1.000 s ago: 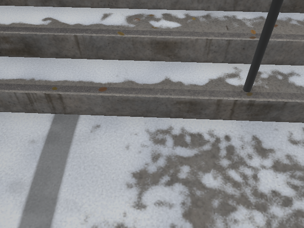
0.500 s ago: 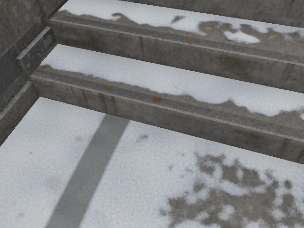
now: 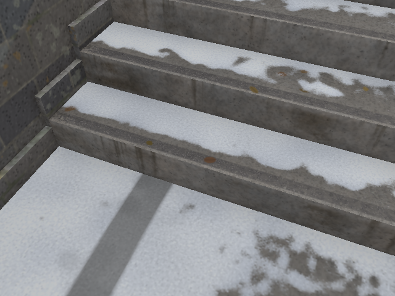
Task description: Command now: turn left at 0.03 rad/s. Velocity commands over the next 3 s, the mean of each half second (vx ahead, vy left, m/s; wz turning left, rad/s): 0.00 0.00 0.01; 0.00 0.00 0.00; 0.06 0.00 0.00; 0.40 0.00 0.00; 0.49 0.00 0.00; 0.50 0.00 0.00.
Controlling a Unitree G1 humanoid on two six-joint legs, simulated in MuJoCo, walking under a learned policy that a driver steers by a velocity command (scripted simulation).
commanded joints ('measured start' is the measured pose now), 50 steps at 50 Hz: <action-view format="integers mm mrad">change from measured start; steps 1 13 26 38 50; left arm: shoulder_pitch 1 -7 -7 13 39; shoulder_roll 94 102 88 60 30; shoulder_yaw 22 25 17 2 -8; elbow -36 43 164 250 301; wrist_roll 1 0 -1 -2 -2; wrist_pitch -9 -8 -3 -2 -3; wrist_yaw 6 14 19 25 31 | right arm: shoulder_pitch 28 36 72 97 114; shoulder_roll -108 -108 -93 -59 -28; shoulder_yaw -34 -43 -41 -29 -21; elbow -33 56 192 291 348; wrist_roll -1 1 3 3 3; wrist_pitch -5 -4 -4 -2 -3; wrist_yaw -4 -10 -17 -22 -26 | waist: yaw -10 -5 -6 -6 -6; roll -16 -5 -6 -3 -2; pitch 23 24 51 68 77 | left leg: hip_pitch -43 -25 -11 -5 -3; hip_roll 108 105 111 111 112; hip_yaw -113 -100 -93 -85 -82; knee -100 -120 -150 -157 -159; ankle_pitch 97 104 95 94 105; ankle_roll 37 32 29 24 24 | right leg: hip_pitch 22 48 61 60 58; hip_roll -67 -78 -80 -78 -77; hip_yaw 85 102 108 105 100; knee -66 -81 -110 -114 -110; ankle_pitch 70 76 62 59 67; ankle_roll -25 -43 -49 -49 -45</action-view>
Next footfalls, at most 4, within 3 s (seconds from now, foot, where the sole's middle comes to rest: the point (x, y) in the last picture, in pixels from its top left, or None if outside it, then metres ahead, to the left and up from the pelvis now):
2.08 left None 0.48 0.02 -0.78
2.60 right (244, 247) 0.73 -0.13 -0.78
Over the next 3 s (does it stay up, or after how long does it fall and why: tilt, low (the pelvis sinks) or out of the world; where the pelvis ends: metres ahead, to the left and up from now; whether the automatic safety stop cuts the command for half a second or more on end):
stays up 0.79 -0.05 0.00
